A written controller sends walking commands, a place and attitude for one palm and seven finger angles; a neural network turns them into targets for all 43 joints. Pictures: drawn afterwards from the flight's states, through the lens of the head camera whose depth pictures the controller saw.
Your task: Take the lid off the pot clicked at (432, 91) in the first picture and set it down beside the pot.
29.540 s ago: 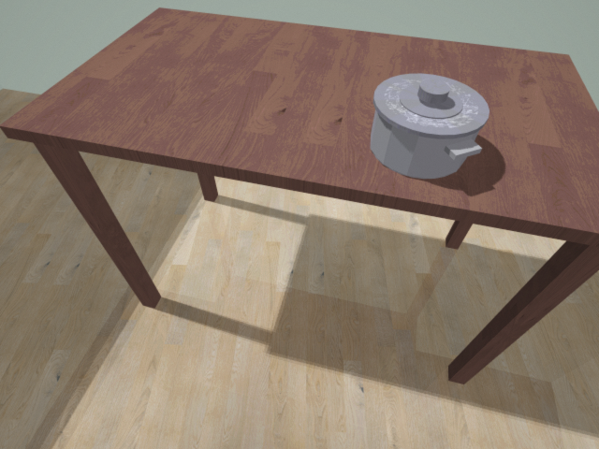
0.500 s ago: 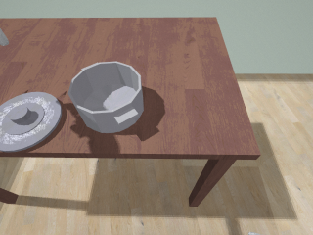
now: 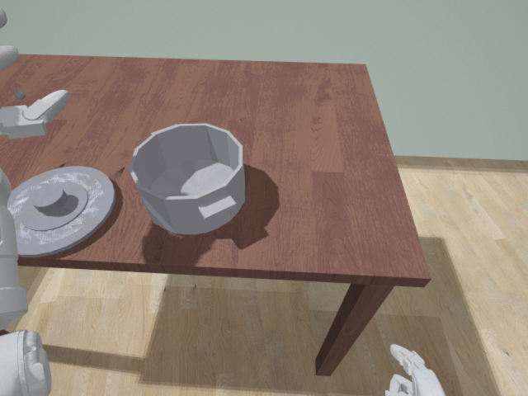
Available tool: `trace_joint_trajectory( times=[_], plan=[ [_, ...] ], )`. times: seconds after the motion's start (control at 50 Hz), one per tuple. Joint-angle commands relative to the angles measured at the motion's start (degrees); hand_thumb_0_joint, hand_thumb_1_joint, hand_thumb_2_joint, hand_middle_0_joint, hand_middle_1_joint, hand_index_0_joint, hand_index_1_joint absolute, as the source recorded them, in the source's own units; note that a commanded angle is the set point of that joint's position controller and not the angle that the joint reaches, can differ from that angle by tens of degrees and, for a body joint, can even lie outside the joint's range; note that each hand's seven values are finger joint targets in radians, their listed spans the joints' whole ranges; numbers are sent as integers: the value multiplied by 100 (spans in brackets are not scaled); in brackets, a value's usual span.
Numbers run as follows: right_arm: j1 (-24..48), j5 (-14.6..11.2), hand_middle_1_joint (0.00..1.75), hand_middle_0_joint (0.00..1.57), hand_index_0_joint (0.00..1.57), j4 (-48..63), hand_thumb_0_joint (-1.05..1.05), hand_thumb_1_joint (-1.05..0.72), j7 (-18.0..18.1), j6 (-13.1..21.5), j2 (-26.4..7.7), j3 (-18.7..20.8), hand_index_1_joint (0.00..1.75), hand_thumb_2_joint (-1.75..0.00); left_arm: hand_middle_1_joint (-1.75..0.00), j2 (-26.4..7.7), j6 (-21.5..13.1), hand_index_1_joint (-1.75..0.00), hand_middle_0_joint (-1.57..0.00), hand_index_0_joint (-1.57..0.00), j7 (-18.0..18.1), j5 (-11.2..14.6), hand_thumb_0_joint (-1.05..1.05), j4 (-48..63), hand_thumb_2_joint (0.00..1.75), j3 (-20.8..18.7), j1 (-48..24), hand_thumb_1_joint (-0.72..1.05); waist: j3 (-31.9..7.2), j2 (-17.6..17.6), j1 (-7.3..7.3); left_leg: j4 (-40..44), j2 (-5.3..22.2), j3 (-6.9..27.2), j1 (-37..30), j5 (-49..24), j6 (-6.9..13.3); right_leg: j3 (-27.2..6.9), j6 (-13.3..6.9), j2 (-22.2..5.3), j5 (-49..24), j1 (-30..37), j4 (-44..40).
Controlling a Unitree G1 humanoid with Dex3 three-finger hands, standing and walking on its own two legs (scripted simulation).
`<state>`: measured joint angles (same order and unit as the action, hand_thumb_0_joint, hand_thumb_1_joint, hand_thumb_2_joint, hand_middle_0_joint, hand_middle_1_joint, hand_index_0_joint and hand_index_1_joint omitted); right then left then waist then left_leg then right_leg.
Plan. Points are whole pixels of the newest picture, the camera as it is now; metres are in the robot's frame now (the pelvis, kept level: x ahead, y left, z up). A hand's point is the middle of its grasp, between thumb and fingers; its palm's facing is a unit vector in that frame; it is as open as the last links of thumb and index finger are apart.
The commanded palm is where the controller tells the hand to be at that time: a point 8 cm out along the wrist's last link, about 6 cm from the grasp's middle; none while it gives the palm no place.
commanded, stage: draw the hand back to the body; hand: left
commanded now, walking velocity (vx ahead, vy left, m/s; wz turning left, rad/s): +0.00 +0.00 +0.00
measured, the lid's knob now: (49, 198) +0.39 +0.39 +0.06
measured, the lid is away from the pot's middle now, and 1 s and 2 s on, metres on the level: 0.24 0.24 0.24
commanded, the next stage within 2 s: step back with the hand held close in 1.44 s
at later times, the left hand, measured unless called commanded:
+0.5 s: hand (11, 141) +0.30 +0.28 +0.27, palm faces +0.57 -0.79 -0.23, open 8.4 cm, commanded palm +0.24 +0.31 +0.27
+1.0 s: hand out of the picture +0.22 +0.25 +0.26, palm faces +0.51 -0.82 -0.26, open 7.4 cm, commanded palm +0.16 +0.29 +0.25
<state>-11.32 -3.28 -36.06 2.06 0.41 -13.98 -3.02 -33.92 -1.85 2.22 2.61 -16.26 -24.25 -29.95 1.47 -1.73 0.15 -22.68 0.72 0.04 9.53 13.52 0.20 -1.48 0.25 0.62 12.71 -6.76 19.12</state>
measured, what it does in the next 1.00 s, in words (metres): stands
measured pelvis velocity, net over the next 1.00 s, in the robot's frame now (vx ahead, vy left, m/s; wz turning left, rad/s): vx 0.00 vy -0.01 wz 0.00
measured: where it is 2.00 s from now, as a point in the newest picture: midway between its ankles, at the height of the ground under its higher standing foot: outside the picture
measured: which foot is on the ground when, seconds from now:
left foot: down 0.00-1.00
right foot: down 0.00-1.00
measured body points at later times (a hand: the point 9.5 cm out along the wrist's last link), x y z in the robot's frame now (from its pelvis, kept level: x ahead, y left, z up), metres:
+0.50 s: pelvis +0.01 -0.02 +0.00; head +0.02 -0.05 +0.45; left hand +0.26 +0.32 +0.28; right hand +0.20 -0.26 -0.10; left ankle -0.02 +0.12 -0.75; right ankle -0.03 -0.13 -0.75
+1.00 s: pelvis +0.00 -0.01 +0.00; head -0.01 -0.03 +0.45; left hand +0.19 +0.29 +0.27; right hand +0.19 -0.22 -0.09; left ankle -0.02 +0.12 -0.75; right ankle -0.03 -0.13 -0.75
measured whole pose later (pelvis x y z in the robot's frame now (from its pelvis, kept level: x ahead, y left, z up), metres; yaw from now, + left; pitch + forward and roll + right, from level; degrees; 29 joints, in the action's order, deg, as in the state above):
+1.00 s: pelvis +0.00 -0.01 +0.00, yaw +0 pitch -3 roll -1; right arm -8.0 -1.5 -39.1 3.2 4.4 -12.6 -1.3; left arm -22.7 -5.0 4.9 8.2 24.4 -25.1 7.8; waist 0.7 -3.3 4.2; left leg -22.5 1.3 0.1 6.2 13.6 -0.4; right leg -1.4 -0.3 1.2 13.2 -3.9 19.8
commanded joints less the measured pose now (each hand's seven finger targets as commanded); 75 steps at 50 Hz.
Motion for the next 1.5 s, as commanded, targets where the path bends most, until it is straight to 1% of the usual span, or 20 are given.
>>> trace_joint_trajectory(
  times=[0.0, 0.04, 0.08, 0.16, 0.24, 0.32, 0.36, 0.44, 0.56, 0.7, 0.78, 0.86, 0.94, 1.0, 1.08, 1.14, 1.26, 1.34, 1.38, 1.48],
  plan=[
    [315, 37, 30, 20, 20, 612, 0, -90, 28, 314, -888, 463, 30, -90, -67, -1700, -408, -67, -32, -32, 212, 238, 0, 1813, 75, -754, -1196, 25, -1857, -572, 192, 11, 120, -29, -1002, -2596, 170, 307, -235, 55, -2268, 487, 112],
    [330, 26, 30, 20, 20, 522, 0, -90, 26, 274, -907, 499, 30, -90, -64, -1496, -317, -64, -31, -31, 210, 303, 0, 1342, 76, -721, -731, 29, -1539, 126, 151, 7, 98, -139, -711, -2315, 226, 340, -179, 64, -2347, 444, 86],
    [411, 2, 30, 20, 20, 514, 0, -90, 51, 266, -944, 520, 30, -90, -62, -1586, -305, -62, -30, -30, 215, 322, 0, 1648, 77, -727, -938, 34, -1438, 220, 149, 25, 70, -198, -652, -2032, 277, 308, -139, 41, -2346, 369, 72],
    [557, 14, 30, 20, 20, 531, 0, -90, 76, 400, -874, 518, 30, -90, -56, -1620, -435, -56, -28, -28, 265, 320, 0, 2508, 79, -841, -848, 43, -1762, -339, 194, -97, 19, -234, -980, -2338, 309, 242, -122, 2, -2635, 436, 115],
    [634, 17, 30, 20, 20, 464, 0, -90, 93, 449, -826, 512, 30, -90, -51, -1394, -420, -51, -27, -27, 304, 347, 0, 2608, 82, -775, -562, 53, -1600, -169, 168, -81, -14, -279, -903, -2158, 306, 242, -85, 3, -2607, 411, 111],
    [718, 46, 30, 20, 20, 512, 0, -90, 100, 478, -778, 513, 30, -90, -46, -1427, -445, -46, -25, -25, 322, 404, 0, 2966, 84, -1032, 73, 62, -1714, -129, 309, -118, -16, -296, -901, -2239, 306, 223, -54, -33, -2972, 589, 187],
    [767, 50, 30, 20, 20, 509, 0, -90, 91, 495, -746, 517, 30, -90, -43, -1251, -487, -43, -24, -24, 325, 414, 0, 3167, 85, -961, 260, 67, -1665, -356, 291, -131, -5, -327, -939, -2261, 292, 221, -60, -36, -2920, 519, 186],
    [852, 60, 30, 20, 20, 530, 0, -90, 104, 509, -702, 510, 30, -90, -38, -1178, -476, -38, -22, -22, 335, 461, 0, 3359, 87, -1059, 633, 76, -1510, -23, 284, -83, 3, -335, -879, -2096, 298, 236, -39, -21, -2790, 467, 129],
    [987, 70, 30, 20, 20, 573, 0, -90, 146, 565, -642, 474, 30, -90, -30, -796, -499, -30, -20, -20, 313, 509, 0, 3777, 90, -834, 1018, 90, -1273, -289, 299, -35, 32, -303, -966, -1808, 283, 244, -83, 11, -2198, 187, 18],
    [1134, 119, 30, 20, 20, 600, 0, -90, 199, 616, -551, 430, 30, -90, -30, -612, -546, -30, -20, -20, 332, 556, 0, 4312, 90, -862, 1508, 90, -1137, -119, 347, 74, 56, -249, -940, -1550, 255, 265, -110, 30, -1766, 154, -74],
    [1158, 147, 30, 20, 20, 635, 0, -90, 180, 695, -505, 405, 30, -90, -30, -323, -612, -30, -20, -20, 325, 553, 0, 4735, 90, -658, 2024, 90, -1102, -372, 367, 131, 59, -201, -962, -1509, 215, 291, -139, 30, -1621, 144, -85],
    [1144, 184, 30, 20, 20, 627, 0, -90, 181, 702, -521, 431, 30, -90, -30, -418, -664, -30, -20, -20, 352, 543, 0, 5064, 90, -871, 2495, 90, -1159, -253, 403, 133, 88, -183, -941, -1562, 206, 294, -153, 27, -1641, 214, -92],
    [1223, 189, 30, 20, 20, 662, 0, -90, 173, 733, -448, 388, 30, -90, -30, -52, -686, -30, -20, -20, 310, 519, 0, 5337, 90, -519, 2704, 90, -925, -300, 331, 198, 80, -158, -915, -1400, 176, 325, -157, 33, -1385, 93, -150],
    [1211, 226, 30, 20, 20, 683, 0, -90, 173, 729, -462, 404, 30, -90, -30, -149, -693, -30, -20, -20, 313, 535, 0, 5485, 90, -690, 3300, 90, -866, -240, 434, 216, 101, -109, -803, -1299, 172, 328, -174, 24, -1299, 121, -169],
    [1216, 251, 30, 20, 20, 711, 0, -90, 155, 731, -440, 403, 30, -90, -30, -46, -733, -30, -20, -20, 298, 537, 0, 5840, 90, -639, 3715, 90, -820, -142, 425, 201, 107, -109, -756, -1247, 165, 331, -170, 3, -1246, 104, -211],
    [1241, 257, 30, 20, 20, 725, 0, -90, 143, 799, -402, 376, 30, -90, -30, 119, -793, -30, -20, -20, 304, 481, 0, 6255, 90, -427, 3777, 90, -776, -404, 361, 198, 89, -98, -807, -1138, 135, 334, -180, 11, -1062, 29, -236],
    [1184, 296, 30, 20, 20, 738, 0, -90, 135, 803, -400, 408, 30, -90, -30, 124, -792, -30, -20, -20, 321, 465, 0, 6452, 90, -565, 4788, 90, -645, -345, 436, 166, 129, -71, -674, -1079, 110, 347, -202, -1, -983, -4, -239],
    [1196, 294, 30, 20, 20, 717, 0, -90, 170, 819, -367, 375, 30, -90, -30, 200, -783, -30, -20, -20, 344, 447, 0, 6600, 90, -440, 4362, 90, -547, -261, 328, 157, 114, -68, -722, -951, 115, 334, -189, 8, -847, -105, -307],
    [1185, 307, 30, 20, 20, 686, 0, -90, 210, 796, -372, 374, 30, -90, -30, 250, -736, -30, -20, -20, 354, 459, 0, 6287, 90, -437, 4429, 90, -365, -243, 370, 181, 124, -47, -633, -828, 120, 338, -192, -6, -723, -175, -339],
    [1213, 334, 30, 20, 20, 730, 0, -90, 188, 802, -373, 372, 30, -90, -30, 292, -745, -30, -20, -20, 327, 434, 0, 6450, 90, -386, 4744, 90, -547, -217, 443, 192, 118, -27, -679, -919, 121, 333, -201, -16, -803, -37, -285]
  ],
)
